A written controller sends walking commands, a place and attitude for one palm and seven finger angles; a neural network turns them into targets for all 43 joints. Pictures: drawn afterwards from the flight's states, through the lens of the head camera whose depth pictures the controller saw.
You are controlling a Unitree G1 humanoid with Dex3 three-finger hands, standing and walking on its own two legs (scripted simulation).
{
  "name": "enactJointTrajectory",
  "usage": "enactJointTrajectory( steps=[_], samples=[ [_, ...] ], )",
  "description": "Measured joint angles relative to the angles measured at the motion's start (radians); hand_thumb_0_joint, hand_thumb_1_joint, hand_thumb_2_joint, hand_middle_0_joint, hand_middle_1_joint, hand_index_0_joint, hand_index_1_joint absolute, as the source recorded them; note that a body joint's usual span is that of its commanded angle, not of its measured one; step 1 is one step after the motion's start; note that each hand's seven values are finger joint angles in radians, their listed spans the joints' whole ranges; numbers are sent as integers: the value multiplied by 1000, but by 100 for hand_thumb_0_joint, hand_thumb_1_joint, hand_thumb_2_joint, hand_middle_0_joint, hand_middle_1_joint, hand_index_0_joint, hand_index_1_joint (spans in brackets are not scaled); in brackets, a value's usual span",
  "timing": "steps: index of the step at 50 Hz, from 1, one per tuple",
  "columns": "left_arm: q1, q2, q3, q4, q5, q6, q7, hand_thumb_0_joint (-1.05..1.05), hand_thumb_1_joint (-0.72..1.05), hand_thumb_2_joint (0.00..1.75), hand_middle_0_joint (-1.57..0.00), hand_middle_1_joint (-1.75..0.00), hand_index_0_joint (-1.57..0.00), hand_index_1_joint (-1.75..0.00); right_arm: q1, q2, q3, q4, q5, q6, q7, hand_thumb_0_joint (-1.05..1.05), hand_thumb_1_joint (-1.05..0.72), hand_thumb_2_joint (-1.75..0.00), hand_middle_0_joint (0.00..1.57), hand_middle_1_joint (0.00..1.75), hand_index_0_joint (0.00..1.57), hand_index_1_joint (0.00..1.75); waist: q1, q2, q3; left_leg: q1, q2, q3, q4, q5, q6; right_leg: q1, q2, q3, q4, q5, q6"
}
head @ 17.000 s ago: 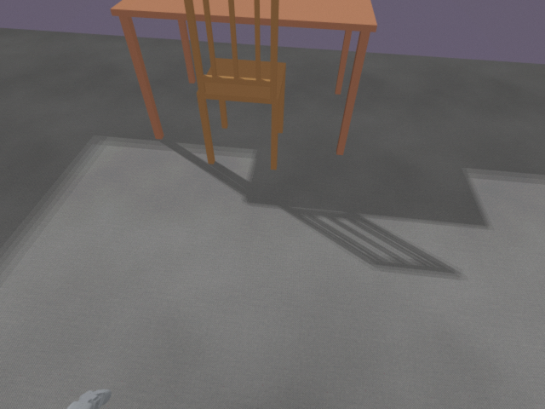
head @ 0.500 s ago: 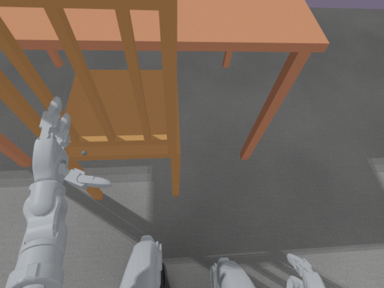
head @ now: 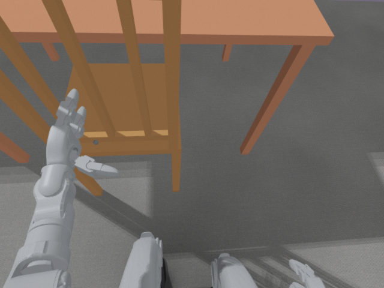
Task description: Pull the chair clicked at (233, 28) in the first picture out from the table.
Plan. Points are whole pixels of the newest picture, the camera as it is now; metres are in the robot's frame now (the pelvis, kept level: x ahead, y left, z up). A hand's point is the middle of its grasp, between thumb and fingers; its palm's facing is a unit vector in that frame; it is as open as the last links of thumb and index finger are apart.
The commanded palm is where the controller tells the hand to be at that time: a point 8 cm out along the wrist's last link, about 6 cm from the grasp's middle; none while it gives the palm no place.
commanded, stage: push the fingers through the gap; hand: left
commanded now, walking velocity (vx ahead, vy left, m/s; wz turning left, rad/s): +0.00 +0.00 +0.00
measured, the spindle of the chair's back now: (91, 87) +0.51 +0.23 +0.07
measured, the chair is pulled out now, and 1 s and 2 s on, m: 0.00 0.00 0.00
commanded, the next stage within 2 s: hook a spindle and tug to test in 1.18 s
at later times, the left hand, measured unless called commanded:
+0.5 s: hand (100, 121) +0.45 +0.20 +0.03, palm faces +0.11 -0.99 -0.03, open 16.9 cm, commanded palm +0.42 +0.25 +0.03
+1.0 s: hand (100, 108) +0.48 +0.21 +0.03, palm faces +0.10 -0.99 -0.04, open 16.9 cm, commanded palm +0.45 +0.25 +0.03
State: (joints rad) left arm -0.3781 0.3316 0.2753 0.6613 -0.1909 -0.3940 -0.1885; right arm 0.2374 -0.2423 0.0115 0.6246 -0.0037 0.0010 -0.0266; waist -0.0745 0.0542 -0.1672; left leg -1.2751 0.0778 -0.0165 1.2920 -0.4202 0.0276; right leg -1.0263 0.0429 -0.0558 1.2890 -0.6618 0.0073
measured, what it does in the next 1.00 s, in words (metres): stands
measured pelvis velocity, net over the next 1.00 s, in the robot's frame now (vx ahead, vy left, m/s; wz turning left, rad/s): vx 0.00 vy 0.00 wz -0.03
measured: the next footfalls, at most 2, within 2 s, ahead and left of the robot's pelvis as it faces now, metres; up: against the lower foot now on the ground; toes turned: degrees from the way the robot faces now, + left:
none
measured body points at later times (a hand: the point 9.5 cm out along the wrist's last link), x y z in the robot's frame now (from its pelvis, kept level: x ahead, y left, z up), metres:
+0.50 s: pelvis +0.00 -0.01 -0.01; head +0.13 +0.02 +0.43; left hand +0.44 +0.26 +0.03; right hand +0.07 -0.27 -0.12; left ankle +0.09 +0.10 -0.61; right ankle -0.02 -0.13 -0.61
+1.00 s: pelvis +0.00 +0.00 -0.01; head +0.15 +0.02 +0.41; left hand +0.47 +0.27 +0.03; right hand +0.05 -0.27 -0.13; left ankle +0.09 +0.10 -0.61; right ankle -0.02 -0.13 -0.61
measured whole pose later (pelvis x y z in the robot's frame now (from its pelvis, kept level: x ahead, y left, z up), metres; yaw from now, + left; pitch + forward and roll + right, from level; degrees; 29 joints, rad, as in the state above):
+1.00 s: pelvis +0.00 +0.00 -0.01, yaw -2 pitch +27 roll -5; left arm -0.69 0.45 0.43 0.97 -0.11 -0.44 -0.20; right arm 0.29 -0.25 0.01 0.65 -0.03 0.08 0.00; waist -0.13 0.05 -0.16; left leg -1.36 0.10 -0.02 1.33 -0.44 0.02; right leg -1.12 0.06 -0.05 1.33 -0.67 0.00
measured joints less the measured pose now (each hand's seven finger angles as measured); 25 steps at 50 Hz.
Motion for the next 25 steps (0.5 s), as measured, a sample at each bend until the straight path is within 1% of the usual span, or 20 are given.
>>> enactJointTrajectory(
  steps=[2, 5, 7, 9, 14, 19, 25],
  samples=[
    [7, -17, -2, -3, 3, -6, 7, -1, -50, 31, -5, -8, -6, -8, 9, 1, 1, 3, -1, 0, 0, 1, -90, -89, 21, 30, 20, 30, 1, -1, 0, 9, 1, 5, -11, 2, 2, 6, 0, 5, -10, 5, 2],
    [4, -34, 6, -1, 18, -39, 34, -1, -50, 30, -6, -9, -6, -8, 18, 5, 1, 10, -9, -1, 2, 1, -90, -89, 21, 30, 21, 30, -2, -5, -3, 13, 2, 10, -16, 3, 2, 8, 0, 10, -14, 7, 3],
    [-16, -31, 19, 22, 33, -63, 50, -1, -50, 30, -6, -9, -6, -8, 21, 6, 2, 15, -15, 0, 4, 1, -90, -89, 21, 30, 21, 30, -6, -9, -4, 9, 3, 10, -11, 2, 1, 2, 1, 10, -8, 5, 2],
    [-50, -16, 32, 60, 47, -79, 59, -1, -50, 30, -6, -9, -6, -8, 22, 5, 3, 18, -19, 4, 6, 1, -90, -89, 21, 30, 21, 30, -12, -12, -5, -2, 3, 7, -2, 1, -1, -8, 2, 7, 3, 1, 0],
    [-126, 26, 45, 131, 59, -73, 49, -1, -50, 30, -6, -8, -6, -8, 24, -2, 1, 20, -22, 18, 8, 1, -90, -89, 21, 30, 21, 30, -23, -7, 3, -31, 3, -3, 19, -1, -4, -33, 3, -2, 26, -6, -4],
    [-170, 32, 53, 168, 49, -58, 23, -1, -50, 30, -6, -8, -6, -8, 30, -8, -2, 28, -21, 30, 6, 1, -90, -89, 21, 30, 20, 30, -26, -4, 7, -39, 6, -2, 16, 2, -5, -44, 6, 0, 24, -2, -5],
    [-205, 49, 96, 213, 59, -65, 25, -1, -50, 30, -6, -9, -6, -8, 37, -7, -1, 31, -25, 40, 7, 1, -90, -89, 20, 30, 20, 30, -36, -6, 3, -45, 13, 1, 16, -1, -7, -54, 12, 5, 25, -2, -7]
  ],
)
